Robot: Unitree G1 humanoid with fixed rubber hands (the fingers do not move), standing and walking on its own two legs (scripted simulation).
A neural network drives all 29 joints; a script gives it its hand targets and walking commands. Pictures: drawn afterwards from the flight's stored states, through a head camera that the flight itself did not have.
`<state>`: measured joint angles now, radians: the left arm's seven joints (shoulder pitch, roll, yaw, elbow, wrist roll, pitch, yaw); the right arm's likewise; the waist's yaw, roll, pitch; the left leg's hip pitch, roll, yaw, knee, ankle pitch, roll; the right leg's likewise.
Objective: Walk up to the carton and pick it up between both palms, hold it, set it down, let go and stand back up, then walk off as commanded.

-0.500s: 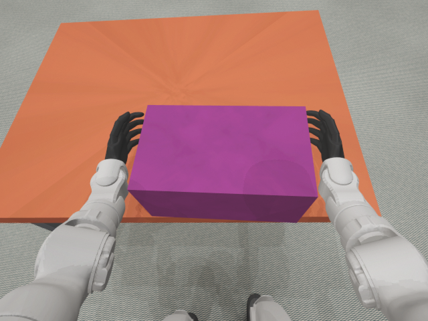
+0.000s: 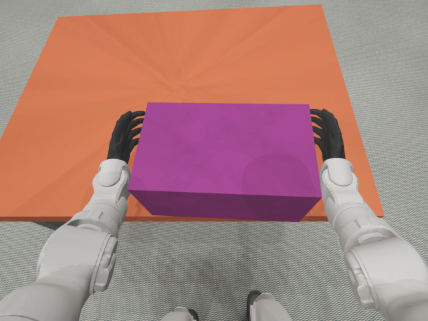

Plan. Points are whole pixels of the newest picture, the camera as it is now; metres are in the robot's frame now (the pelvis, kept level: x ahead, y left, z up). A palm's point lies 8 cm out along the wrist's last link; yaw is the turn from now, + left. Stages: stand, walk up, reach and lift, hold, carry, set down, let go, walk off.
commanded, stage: reach and lift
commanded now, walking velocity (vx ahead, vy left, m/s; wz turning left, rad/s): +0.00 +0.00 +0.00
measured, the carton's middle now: (225, 163) +0.40 +0.00 -0.02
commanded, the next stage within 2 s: none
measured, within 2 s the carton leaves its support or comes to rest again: leaves its support in 0.88 s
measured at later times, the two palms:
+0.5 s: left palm (121, 151) +0.41 +0.20 +0.02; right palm (329, 152) +0.42 -0.20 +0.00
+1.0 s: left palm (116, 156) +0.40 +0.21 +0.02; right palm (329, 153) +0.40 -0.19 +0.01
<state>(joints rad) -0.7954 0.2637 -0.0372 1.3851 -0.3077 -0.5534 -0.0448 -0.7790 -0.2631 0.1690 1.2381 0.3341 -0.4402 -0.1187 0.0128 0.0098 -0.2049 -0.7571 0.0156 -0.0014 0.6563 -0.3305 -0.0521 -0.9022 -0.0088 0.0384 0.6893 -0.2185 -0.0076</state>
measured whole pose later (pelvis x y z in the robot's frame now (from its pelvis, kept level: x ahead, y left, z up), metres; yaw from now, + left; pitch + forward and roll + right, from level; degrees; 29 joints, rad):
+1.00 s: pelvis +0.00 +0.01 +0.00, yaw +0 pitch +25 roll +1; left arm -0.76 0.23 -0.04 1.40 -0.31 -0.71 -0.03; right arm -0.72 -0.24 0.05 1.18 0.25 -0.51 -0.12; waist 0.01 0.02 -0.22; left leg -0.77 0.02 -0.02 0.66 -0.32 -0.05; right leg -0.88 -0.01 0.03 0.64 -0.19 0.00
